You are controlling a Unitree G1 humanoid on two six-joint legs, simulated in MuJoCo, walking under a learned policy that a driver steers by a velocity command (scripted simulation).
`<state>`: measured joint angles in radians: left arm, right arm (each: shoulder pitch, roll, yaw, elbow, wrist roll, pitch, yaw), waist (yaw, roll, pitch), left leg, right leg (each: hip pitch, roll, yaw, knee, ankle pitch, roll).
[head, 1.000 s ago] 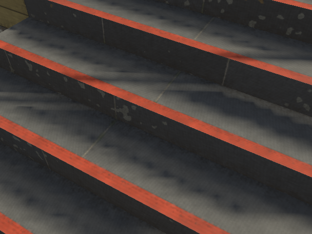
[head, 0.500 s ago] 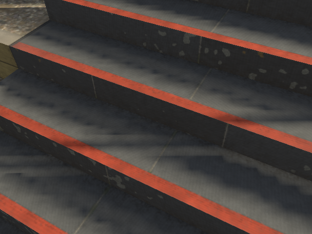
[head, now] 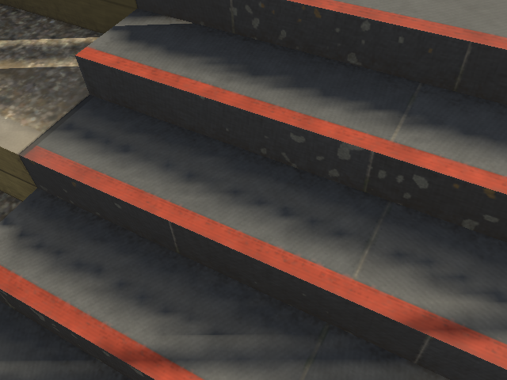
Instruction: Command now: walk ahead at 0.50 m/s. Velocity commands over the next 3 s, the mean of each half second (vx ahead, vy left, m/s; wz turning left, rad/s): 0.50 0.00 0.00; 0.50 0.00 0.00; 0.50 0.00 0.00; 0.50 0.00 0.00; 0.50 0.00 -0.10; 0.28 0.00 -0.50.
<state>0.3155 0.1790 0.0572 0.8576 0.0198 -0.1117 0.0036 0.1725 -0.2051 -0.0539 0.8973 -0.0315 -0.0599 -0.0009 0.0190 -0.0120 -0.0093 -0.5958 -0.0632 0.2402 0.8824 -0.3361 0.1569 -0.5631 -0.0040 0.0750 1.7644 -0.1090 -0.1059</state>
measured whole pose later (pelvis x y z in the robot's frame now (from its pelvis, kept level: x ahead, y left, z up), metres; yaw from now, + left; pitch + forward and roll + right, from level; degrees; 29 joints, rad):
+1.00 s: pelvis +0.61 +0.02 +0.21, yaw +1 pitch +5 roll +3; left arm 0.58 0.11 0.03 1.05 -0.02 -0.12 0.01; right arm -0.05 -0.08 0.03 0.61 -0.01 -0.04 0.02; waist 0.06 -0.02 0.02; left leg -0.94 0.01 0.24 1.16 -0.27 0.18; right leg 0.07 -0.05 -0.05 0.44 -0.22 -0.06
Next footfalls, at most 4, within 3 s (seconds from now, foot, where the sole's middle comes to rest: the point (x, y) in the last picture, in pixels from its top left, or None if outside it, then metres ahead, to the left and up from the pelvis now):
0.42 right None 0.39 -0.08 -0.57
0.96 left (244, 205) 0.81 0.09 -0.43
1.54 right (303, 90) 1.07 -0.07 -0.29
2.14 left None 1.50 0.14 -0.15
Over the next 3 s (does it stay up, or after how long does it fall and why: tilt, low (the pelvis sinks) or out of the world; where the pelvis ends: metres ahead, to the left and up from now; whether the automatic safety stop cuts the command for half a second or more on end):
stays up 1.77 0.00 0.62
